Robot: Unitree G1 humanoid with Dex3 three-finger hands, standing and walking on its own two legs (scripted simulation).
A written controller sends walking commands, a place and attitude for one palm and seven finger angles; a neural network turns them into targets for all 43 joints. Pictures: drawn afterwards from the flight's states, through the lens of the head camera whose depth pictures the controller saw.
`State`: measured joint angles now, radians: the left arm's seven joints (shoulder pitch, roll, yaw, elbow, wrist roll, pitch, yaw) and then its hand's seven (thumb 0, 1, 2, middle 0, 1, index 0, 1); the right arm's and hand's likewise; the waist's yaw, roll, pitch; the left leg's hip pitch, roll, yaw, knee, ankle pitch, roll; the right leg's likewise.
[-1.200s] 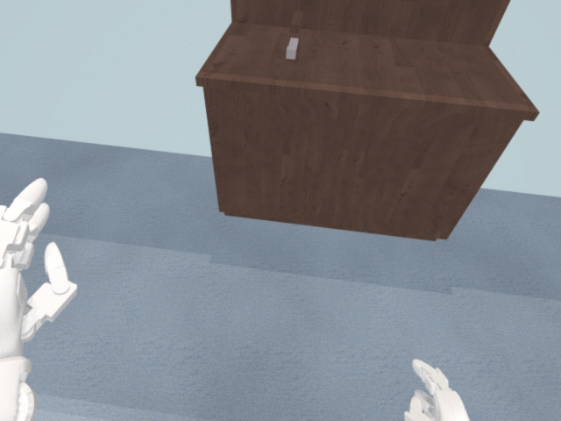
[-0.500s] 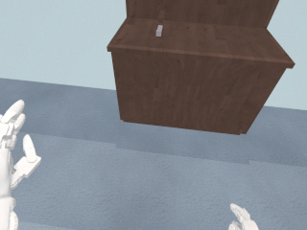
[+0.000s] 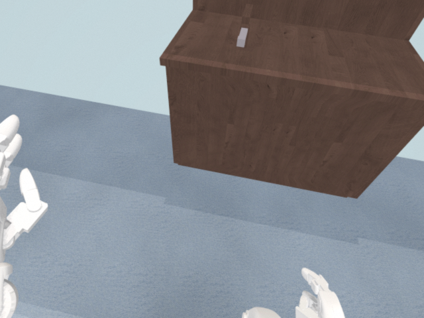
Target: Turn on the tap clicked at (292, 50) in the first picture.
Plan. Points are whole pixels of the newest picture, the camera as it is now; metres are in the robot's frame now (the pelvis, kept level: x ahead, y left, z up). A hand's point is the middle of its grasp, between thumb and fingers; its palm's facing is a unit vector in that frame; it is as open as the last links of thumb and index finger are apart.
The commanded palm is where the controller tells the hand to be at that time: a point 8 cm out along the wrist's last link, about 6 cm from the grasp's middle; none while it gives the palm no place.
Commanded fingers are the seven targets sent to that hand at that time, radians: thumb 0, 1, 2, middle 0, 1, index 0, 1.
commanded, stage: walk to a spot facing it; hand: left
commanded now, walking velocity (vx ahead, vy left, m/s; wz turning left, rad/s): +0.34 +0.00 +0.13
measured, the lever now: (241, 41) +0.99 -0.05 +0.06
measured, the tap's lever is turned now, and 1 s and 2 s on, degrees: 0 0 0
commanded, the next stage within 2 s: turn to face it in 0.40 s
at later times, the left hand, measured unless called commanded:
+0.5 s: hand (103, 145) +0.32 +0.20 +0.19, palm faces +0.49 -0.72 -0.49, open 7.4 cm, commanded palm +0.25 +0.24 +0.18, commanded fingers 0.00 0.90 0.90 -0.20 -0.30 -0.20 -0.30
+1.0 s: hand (131, 132) +0.36 +0.17 +0.18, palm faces +0.46 -0.78 -0.43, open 7.4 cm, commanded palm +0.31 +0.21 +0.18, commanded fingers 0.00 0.90 0.90 -0.20 -0.30 -0.20 -0.30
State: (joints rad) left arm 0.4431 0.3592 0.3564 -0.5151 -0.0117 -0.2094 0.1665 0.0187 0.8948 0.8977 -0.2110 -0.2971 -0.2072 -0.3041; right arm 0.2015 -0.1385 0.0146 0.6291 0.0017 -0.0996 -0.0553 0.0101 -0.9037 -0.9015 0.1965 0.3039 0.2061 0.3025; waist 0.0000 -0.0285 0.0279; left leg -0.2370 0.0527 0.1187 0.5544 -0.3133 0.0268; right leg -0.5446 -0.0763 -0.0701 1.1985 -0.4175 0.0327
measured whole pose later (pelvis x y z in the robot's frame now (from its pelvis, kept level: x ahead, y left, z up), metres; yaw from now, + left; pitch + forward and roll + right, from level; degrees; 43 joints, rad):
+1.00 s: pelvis +0.15 -0.08 -0.01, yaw +1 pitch -1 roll +2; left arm 0.43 0.34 0.35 -0.47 -0.04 -0.18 0.15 0.02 0.89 0.90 -0.21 -0.30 -0.21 -0.30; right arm 0.16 -0.17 0.04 0.57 0.01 -0.04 -0.02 0.01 -0.90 -0.90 0.20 0.30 0.21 0.30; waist 0.05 0.04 0.05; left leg -0.45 0.09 0.07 0.97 -0.46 -0.07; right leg -0.33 0.02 -0.06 0.61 -0.27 -0.08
